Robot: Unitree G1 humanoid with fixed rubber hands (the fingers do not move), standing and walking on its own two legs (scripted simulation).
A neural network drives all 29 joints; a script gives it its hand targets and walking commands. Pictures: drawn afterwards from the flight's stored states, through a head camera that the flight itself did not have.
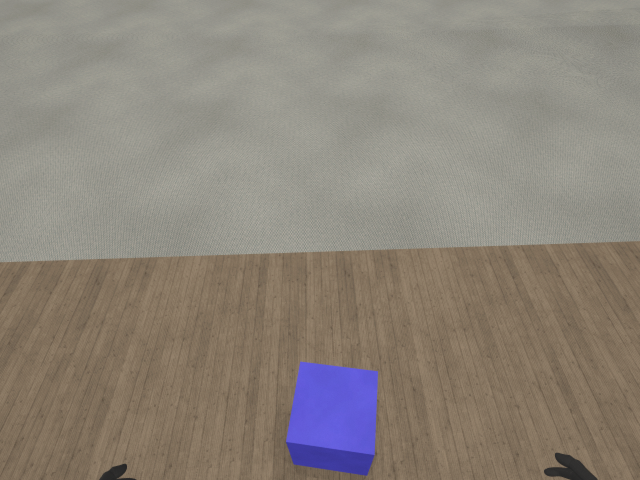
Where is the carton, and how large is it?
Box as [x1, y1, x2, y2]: [286, 362, 377, 475]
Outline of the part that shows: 300,362 286,443 293,463 366,475 374,454 377,371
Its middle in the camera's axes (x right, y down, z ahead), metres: +0.04 +0.50 +1.06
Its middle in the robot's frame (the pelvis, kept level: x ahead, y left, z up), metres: +0.38 +0.00 -0.66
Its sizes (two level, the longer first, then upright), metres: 0.210 0.200 0.250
